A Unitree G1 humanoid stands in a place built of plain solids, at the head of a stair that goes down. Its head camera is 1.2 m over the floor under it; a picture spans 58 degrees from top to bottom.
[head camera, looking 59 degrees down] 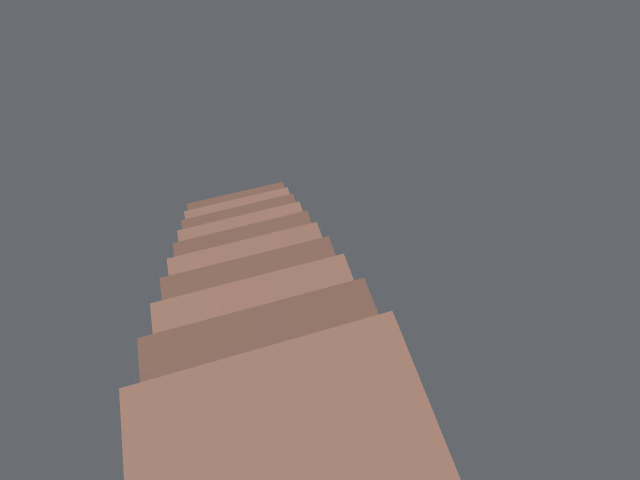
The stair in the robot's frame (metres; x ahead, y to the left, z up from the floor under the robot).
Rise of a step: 0.18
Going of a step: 0.20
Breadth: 0.78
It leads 16 degrees to the left of straight ahead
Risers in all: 10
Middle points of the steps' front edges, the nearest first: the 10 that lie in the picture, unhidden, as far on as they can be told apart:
0.37 0.16 0.00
0.56 0.22 -0.18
0.76 0.28 -0.35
0.95 0.34 -0.53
1.15 0.39 -0.71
1.34 0.45 -0.89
1.54 0.51 -1.06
1.73 0.57 -1.24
1.93 0.62 -1.42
2.13 0.68 -1.59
